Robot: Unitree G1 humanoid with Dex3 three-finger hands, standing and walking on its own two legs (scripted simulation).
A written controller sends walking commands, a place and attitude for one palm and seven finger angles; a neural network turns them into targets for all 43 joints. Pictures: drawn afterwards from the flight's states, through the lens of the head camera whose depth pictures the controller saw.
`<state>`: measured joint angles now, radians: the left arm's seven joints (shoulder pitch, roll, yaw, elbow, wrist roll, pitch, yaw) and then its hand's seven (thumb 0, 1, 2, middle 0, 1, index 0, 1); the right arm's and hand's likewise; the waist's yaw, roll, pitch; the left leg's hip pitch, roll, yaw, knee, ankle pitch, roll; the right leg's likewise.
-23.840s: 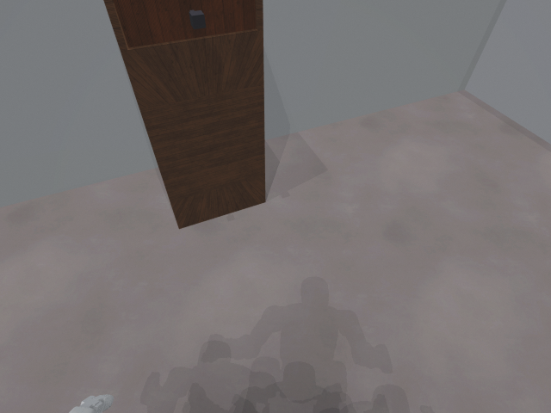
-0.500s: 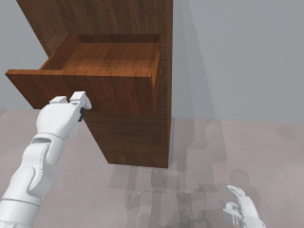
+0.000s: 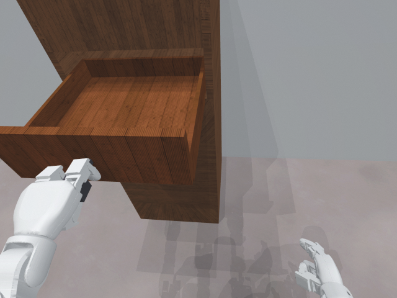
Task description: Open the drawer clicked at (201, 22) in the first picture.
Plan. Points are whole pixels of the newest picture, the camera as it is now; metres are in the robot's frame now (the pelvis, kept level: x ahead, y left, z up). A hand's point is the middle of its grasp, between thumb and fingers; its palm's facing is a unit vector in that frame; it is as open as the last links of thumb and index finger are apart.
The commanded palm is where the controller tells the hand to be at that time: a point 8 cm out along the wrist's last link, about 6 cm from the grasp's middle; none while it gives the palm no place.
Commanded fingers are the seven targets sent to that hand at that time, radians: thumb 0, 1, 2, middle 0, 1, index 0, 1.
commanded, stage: pull the drawer open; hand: left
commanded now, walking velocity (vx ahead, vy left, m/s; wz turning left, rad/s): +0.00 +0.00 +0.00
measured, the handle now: (79, 178) +0.28 +0.25 +0.13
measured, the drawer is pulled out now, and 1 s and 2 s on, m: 0.30 0.30 0.29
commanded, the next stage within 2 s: open the thumb to release the handle in 0.06 s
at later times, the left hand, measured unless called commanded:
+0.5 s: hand (69, 207) +0.23 +0.26 +0.11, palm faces +0.08 -0.04 -1.00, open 9.1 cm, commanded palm +0.19 +0.26 +0.16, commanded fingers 0.00 -0.36 0.36 -0.31 -1.22 -0.31 -1.22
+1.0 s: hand (79, 205) +0.23 +0.24 +0.11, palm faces +0.09 -0.02 -1.00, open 13.8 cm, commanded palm +0.21 +0.24 +0.16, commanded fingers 0.00 -0.50 0.30 -0.30 -1.20 -0.30 -1.20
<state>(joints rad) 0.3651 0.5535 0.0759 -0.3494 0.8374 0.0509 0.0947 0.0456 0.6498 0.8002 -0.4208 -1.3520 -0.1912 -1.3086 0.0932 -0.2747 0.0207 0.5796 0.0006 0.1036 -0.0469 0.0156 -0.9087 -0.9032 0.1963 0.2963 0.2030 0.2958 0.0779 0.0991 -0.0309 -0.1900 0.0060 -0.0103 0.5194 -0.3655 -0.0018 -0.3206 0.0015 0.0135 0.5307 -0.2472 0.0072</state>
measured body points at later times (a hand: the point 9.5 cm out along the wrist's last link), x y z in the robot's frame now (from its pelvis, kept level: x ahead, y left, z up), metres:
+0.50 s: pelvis -0.01 +0.00 +0.00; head +0.00 -0.04 +0.45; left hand +0.22 +0.26 +0.17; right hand +0.21 -0.20 -0.10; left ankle -0.06 +0.12 -0.73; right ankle +0.02 -0.13 -0.73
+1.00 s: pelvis -0.03 -0.01 +0.00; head -0.03 -0.06 +0.45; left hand +0.22 +0.24 +0.17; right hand +0.19 -0.21 -0.10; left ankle -0.06 +0.12 -0.73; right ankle +0.02 -0.13 -0.73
